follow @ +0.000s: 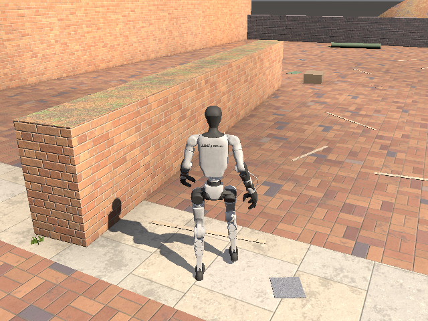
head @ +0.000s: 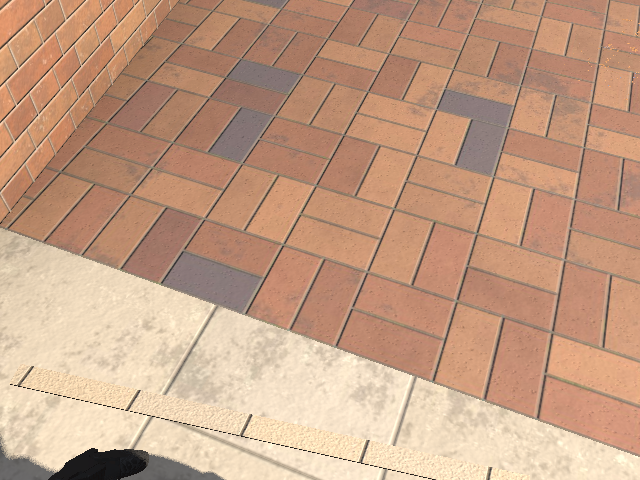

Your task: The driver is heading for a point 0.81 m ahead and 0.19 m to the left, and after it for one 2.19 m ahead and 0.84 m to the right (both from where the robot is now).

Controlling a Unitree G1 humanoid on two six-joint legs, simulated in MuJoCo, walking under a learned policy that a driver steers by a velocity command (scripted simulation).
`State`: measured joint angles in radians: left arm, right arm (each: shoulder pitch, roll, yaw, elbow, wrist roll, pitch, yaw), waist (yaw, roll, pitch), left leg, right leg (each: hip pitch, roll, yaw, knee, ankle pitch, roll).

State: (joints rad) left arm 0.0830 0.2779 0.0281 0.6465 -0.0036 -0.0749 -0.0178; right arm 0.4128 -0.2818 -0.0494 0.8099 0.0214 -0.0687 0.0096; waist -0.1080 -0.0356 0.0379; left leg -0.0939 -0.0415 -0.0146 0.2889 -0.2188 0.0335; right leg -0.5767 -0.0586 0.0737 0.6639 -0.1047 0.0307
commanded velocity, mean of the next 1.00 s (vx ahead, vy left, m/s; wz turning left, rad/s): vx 0.50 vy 0.00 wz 0.42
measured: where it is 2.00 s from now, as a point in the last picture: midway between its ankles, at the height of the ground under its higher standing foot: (185, 248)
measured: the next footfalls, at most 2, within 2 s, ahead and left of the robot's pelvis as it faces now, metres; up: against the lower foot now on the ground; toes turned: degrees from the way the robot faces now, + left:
right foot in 0.12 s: +0.23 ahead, -0.14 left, +0.00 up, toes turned +6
left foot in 0.62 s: +0.45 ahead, +0.18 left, +0.00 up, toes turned +23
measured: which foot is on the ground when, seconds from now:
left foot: down 0.00-0.14, up 0.16-0.60, down 0.62-1.00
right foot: up 0.00-0.10, down 0.12-0.62, up 0.64-1.00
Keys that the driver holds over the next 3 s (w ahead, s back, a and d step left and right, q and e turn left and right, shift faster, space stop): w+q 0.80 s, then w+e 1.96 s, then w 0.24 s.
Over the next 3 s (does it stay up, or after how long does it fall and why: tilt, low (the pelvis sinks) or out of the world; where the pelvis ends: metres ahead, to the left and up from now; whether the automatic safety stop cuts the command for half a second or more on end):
stays up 1.58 0.06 -0.01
